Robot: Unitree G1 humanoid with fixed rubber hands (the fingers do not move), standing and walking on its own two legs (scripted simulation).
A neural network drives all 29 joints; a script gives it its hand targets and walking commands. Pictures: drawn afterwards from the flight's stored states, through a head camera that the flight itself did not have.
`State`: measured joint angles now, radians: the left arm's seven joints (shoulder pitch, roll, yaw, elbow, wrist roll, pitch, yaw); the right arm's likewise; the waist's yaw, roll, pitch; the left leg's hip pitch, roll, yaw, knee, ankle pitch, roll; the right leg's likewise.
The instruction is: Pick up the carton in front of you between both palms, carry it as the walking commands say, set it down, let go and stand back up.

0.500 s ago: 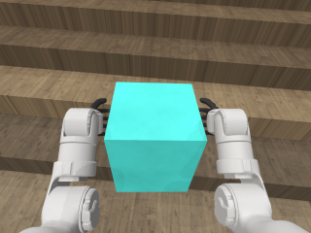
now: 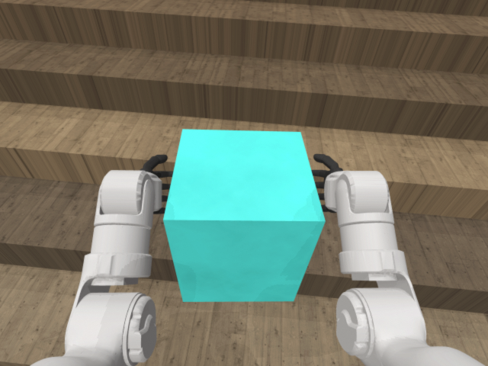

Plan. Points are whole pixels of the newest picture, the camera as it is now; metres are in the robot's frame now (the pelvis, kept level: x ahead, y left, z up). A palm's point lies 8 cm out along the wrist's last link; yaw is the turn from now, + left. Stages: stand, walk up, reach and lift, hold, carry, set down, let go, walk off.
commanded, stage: carry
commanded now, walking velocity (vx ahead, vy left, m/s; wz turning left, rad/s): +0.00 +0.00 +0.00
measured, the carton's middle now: (240, 218) +0.36 +0.00 +0.05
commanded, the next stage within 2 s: none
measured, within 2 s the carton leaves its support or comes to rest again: neither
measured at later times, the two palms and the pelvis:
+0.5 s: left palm (148, 192) +0.35 +0.15 +0.13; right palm (333, 190) +0.35 -0.15 +0.14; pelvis +0.00 +0.00 +0.00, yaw +0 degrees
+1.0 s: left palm (148, 190) +0.35 +0.15 +0.13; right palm (333, 189) +0.35 -0.15 +0.14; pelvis +0.00 +0.00 +0.00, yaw +0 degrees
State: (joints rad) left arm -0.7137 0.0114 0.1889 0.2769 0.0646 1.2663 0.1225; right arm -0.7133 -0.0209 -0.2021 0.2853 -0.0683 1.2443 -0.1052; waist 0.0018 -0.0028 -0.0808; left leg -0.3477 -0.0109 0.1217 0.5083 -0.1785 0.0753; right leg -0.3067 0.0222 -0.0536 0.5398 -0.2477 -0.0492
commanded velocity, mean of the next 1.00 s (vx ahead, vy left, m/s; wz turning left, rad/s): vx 0.00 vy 0.00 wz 0.00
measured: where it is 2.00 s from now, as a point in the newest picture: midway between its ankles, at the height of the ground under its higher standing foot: outside the picture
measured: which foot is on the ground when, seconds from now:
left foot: down 0.00-1.00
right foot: down 0.00-1.00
